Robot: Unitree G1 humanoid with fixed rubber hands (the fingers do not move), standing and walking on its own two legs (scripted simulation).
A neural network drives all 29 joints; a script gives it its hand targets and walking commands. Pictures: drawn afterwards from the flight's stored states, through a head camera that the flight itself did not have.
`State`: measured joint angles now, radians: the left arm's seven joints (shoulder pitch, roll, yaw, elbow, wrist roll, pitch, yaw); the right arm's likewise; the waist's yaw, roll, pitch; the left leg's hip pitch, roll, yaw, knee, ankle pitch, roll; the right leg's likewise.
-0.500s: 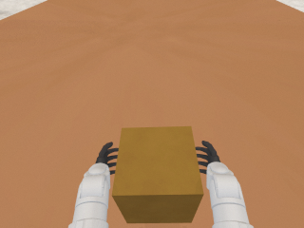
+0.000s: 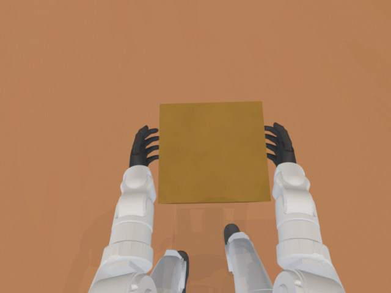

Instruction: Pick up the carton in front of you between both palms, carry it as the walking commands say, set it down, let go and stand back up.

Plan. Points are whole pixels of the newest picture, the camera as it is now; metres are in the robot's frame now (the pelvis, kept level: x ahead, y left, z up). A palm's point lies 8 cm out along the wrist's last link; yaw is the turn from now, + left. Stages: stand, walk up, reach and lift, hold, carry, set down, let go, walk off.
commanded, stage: set down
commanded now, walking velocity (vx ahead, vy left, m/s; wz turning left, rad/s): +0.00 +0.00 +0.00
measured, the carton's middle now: (210, 161) +0.40 -0.04 -0.17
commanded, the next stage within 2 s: none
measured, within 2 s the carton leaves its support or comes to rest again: rests again in 1.76 s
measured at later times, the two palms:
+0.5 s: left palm (163, 155) +0.44 +0.08 -0.21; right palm (275, 157) +0.40 -0.22 -0.22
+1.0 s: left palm (179, 154) +0.48 +0.05 -0.36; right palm (269, 162) +0.42 -0.24 -0.37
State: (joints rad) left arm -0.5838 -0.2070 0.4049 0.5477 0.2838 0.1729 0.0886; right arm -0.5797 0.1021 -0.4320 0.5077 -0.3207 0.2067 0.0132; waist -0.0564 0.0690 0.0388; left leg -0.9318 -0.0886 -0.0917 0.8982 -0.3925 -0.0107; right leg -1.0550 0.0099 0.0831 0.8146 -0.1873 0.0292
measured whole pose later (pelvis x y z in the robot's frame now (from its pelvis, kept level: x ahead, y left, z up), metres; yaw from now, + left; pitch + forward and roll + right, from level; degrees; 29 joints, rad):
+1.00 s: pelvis -0.06 -0.01 -0.25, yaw +6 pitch +46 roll +5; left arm -1.26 0.04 0.36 0.88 0.15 0.25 0.17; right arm -1.13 -0.08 -0.53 0.69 -0.24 0.31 -0.05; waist -0.14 0.10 -0.01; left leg -2.05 -0.20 -0.06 1.86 -0.63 -0.07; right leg -2.19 0.07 0.14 1.76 -0.38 0.08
